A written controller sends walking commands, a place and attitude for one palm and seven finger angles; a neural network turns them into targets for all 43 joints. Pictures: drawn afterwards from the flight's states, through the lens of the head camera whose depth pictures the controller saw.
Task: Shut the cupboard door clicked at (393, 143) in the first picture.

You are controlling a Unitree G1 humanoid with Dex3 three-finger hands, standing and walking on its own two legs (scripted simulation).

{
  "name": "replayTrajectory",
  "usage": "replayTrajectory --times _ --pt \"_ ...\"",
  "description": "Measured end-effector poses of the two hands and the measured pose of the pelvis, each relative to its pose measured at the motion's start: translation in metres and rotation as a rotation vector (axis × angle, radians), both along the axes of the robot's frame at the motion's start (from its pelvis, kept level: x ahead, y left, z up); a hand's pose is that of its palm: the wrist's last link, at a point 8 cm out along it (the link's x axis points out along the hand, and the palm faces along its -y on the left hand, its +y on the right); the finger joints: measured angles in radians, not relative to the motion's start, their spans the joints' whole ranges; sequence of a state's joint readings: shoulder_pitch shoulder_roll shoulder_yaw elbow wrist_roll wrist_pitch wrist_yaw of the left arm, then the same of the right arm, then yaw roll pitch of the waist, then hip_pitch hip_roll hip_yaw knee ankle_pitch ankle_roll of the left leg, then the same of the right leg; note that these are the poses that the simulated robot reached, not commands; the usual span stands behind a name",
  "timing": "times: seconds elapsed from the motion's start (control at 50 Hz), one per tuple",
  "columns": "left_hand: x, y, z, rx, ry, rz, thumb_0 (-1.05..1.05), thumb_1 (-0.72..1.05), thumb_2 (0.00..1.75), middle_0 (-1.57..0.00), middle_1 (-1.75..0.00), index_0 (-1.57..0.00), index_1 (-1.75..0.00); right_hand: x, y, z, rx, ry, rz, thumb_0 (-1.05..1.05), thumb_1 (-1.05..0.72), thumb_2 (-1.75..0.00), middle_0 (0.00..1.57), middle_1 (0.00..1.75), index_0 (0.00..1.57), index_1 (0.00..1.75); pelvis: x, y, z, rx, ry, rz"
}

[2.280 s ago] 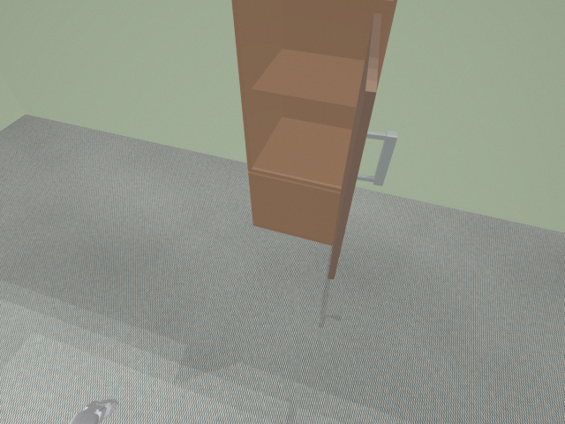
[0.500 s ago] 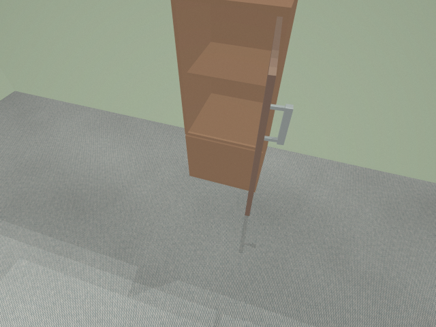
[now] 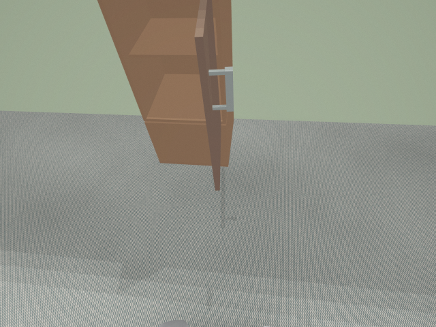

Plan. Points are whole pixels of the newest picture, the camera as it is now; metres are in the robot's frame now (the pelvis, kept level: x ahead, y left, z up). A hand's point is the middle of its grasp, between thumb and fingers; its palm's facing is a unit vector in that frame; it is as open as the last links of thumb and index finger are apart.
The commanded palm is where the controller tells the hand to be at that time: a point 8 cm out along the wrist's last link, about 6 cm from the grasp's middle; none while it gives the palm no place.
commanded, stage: walk around to get in front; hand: left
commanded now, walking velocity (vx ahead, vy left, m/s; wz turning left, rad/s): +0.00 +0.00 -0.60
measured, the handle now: (222, 90) +0.66 +0.05 +0.04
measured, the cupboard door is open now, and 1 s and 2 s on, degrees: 96 96 96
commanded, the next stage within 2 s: none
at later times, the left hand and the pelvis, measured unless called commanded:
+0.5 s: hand out of the picture +0.09 +0.22 -0.14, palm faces -0.18 -0.94 -0.27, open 7.4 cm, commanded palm none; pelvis -0.02 +0.02 +0.02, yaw -16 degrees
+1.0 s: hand (158, 312) +0.16 +0.16 -0.14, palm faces -0.59 -0.78 -0.21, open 7.4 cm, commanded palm none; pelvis -0.04 +0.05 +0.02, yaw -37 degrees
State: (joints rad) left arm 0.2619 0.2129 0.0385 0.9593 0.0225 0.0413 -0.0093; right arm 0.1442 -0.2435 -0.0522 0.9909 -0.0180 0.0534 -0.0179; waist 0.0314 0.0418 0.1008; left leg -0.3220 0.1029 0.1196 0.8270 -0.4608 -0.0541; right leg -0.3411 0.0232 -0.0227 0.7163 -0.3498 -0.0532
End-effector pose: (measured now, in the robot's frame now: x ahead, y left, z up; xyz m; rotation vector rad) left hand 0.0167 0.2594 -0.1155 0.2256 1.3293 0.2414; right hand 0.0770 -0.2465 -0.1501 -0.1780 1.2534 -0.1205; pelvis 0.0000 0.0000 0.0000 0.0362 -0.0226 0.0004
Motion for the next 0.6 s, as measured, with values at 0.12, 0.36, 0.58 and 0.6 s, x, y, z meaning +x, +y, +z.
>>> replayTrajectory --times 0.12,0.36,0.58,0.6 --pt "-0.001 -0.026 0.013 -0.025 0.019 -0.023 0.01 0.91 0.9 -0.21 -0.3 -0.2 -0.3 -0.012 -0.016 0.02 -0.003 -0.001 -0.055 0.01 -0.91 -0.9 0.21 0.3 0.2 0.3 -0.005 -0.012 0.018 0.005 0.018 -0.054" --pt "0.043 -0.021 0.019 -0.033 -0.039 -0.165 0.01 0.91 0.9 -0.21 -0.3 -0.2 -0.3 -0.028 -0.032 0.044 -0.067 -0.091 -0.193 0.01 -0.91 -0.9 0.2 0.3 0.19 0.3 -0.01 -0.004 0.026 0.0 0.046 -0.196" --pt "0.094 0.024 0.003 -0.047 -0.083 -0.317 0.01 0.91 0.9 -0.21 -0.3 -0.2 -0.3 -0.067 0.008 0.06 -0.134 -0.16 -0.312 0.01 -0.91 -0.9 0.2 0.3 0.2 0.3 -0.019 0.042 0.018 -0.03 0.061 -0.323" --pt "0.099 0.028 0.001 -0.052 -0.085 -0.328 0.01 0.91 0.9 -0.2 -0.3 -0.2 -0.3 -0.076 0.013 0.061 -0.142 -0.153 -0.326 0.01 -0.91 -0.9 0.2 0.3 0.2 0.3 -0.021 0.046 0.018 -0.026 0.055 -0.332"
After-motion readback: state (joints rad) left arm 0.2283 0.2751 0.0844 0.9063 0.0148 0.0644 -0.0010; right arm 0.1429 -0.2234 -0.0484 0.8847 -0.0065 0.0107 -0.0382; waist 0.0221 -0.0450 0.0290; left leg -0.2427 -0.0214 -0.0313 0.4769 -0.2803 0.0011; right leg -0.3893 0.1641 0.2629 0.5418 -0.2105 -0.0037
